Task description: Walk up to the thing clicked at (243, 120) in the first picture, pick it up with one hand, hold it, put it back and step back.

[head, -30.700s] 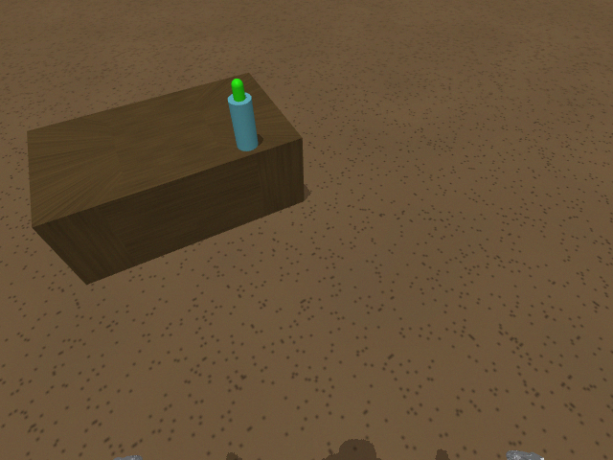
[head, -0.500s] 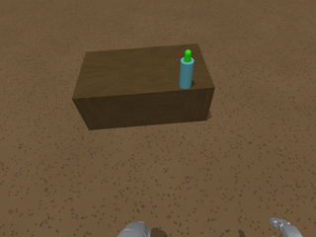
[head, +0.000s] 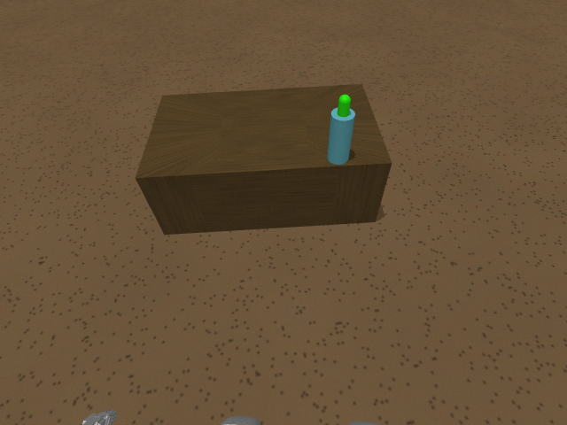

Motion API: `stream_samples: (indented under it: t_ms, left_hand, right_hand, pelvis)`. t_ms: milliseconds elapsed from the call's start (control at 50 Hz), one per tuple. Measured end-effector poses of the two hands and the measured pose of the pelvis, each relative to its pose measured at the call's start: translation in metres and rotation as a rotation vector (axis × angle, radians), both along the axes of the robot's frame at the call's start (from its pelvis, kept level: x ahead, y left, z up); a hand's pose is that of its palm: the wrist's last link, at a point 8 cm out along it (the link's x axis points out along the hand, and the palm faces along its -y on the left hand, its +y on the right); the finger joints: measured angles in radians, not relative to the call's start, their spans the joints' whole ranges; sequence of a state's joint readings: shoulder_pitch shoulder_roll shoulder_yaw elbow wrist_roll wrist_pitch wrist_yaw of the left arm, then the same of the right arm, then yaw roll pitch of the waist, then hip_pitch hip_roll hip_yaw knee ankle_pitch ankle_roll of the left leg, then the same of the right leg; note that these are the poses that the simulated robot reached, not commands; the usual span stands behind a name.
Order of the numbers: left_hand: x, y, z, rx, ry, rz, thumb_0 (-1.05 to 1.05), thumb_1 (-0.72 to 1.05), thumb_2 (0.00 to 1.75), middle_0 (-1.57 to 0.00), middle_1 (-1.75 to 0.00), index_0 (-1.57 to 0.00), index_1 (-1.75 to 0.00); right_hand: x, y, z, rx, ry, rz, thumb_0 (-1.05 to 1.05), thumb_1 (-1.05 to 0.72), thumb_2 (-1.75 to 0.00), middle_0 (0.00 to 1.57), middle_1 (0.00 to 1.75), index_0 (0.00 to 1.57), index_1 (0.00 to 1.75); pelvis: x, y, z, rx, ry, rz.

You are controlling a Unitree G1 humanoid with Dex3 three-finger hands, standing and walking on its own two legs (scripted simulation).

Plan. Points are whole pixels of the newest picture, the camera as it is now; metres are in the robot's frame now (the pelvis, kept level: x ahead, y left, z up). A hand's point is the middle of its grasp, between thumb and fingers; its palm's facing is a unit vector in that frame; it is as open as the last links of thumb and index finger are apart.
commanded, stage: step back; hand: right
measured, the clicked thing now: (341, 129) +1.05 -0.18 -0.27
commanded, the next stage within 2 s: stand in 0.48 s
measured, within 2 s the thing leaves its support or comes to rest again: neither
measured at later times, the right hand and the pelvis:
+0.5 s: hand (439, 402) +0.17 -0.22 -0.14, palm faces -0.05 +0.93 -0.35, open 7.4 cm; pelvis +0.04 +0.02 +0.01, yaw +1 degrees
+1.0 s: hand out of the picture +0.11 -0.24 -0.14, palm faces -0.03 +0.94 -0.34, open 7.4 cm; pelvis +0.02 +0.01 +0.02, yaw +1 degrees
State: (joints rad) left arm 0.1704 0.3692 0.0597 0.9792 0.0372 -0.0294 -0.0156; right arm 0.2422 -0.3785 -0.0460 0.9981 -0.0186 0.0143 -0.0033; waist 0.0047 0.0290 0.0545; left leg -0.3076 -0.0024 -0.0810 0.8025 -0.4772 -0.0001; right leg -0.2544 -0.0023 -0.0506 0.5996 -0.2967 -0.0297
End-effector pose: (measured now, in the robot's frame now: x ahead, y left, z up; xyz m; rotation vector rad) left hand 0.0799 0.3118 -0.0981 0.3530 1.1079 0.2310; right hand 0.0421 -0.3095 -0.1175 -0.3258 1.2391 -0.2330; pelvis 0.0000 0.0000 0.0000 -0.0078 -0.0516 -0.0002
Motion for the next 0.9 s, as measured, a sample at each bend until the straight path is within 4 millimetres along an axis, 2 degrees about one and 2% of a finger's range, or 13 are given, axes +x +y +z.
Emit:
stream_samples:
  t_ms: [80, 140, 300, 460, 560, 700, 900]
  left_hand:
    - [0.004, -0.004, 0.002, -0.019, 0.003, 0.019, 0.01, 0.9, 0.9, -0.2, -0.3, -0.2, -0.3]
    - [0.01, 0.0, -0.003, -0.033, 0.012, 0.027, 0.01, 0.9, 0.9, -0.2, -0.3, -0.2, -0.31]
    - [0.029, 0.017, -0.019, -0.058, 0.054, 0.056, 0.01, 0.9, 0.9, -0.2, -0.3, -0.2, -0.3]
    - [0.042, 0.021, -0.014, -0.049, 0.054, 0.056, 0.01, 0.9, 0.9, -0.2, -0.3, -0.2, -0.3]
    - [0.041, 0.018, -0.006, -0.045, 0.06, 0.049, 0.01, 0.9, 0.9, -0.2, -0.3, -0.2, -0.3]
    - [0.031, 0.007, -0.002, -0.054, 0.084, 0.04, 0.01, 0.9, 0.9, -0.2, -0.3, -0.2, -0.3]
    - [0.015, -0.003, -0.002, -0.066, 0.106, 0.034, 0.01, 0.9, 0.9, -0.2, -0.3, -0.2, -0.3]
  right_hand:
    - [0.021, 0.0, 0.005, -0.003, -0.011, 0.033, 0.01, -0.9, -0.9, 0.2, 0.3, 0.2, 0.3]
    - [0.036, 0.004, 0.006, -0.013, -0.01, 0.054, 0.01, -0.9, -0.9, 0.2, 0.29, 0.2, 0.3]
    - [0.066, 0.031, 0.01, -0.017, -0.016, 0.067, 0.01, -0.9, -0.9, 0.2, 0.3, 0.2, 0.3]
    - [0.109, 0.046, 0.015, 0.007, -0.08, 0.086, 0.01, -0.9, -0.9, 0.2, 0.3, 0.2, 0.3]
    - [0.126, 0.049, 0.018, 0.031, -0.125, 0.099, 0.01, -0.9, -0.9, 0.2, 0.3, 0.2, 0.3]
    - [0.123, 0.045, 0.022, 0.048, -0.132, 0.095, 0.01, -0.9, -0.9, 0.2, 0.3, 0.2, 0.3]
    - [0.083, 0.029, 0.021, 0.035, -0.059, 0.057, 0.01, -0.9, -0.9, 0.2, 0.3, 0.2, 0.3]
  pelvis:
    - [0.011, 0.004, 0.004, 0.011, 0.006, 0.015]
    - [0.018, 0.01, 0.003, 0.011, 0.012, 0.026]
    - [0.036, 0.023, 0.001, 0.008, 0.018, 0.025]
    - [0.043, 0.025, 0.006, 0.002, 0.024, 0.027]
    - [0.043, 0.024, 0.011, 0.003, 0.016, 0.026]
    - [0.039, 0.019, 0.016, 0.004, 0.003, 0.024]
    - [0.029, 0.013, 0.02, 0.004, -0.007, 0.021]
